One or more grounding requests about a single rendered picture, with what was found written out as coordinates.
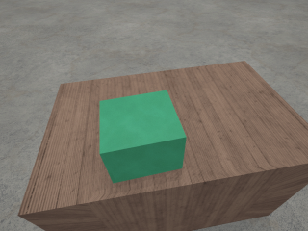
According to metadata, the pedestal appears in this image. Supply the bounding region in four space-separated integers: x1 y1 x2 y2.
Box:
18 61 308 231

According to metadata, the carton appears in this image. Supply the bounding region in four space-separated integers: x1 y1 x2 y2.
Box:
99 90 187 183

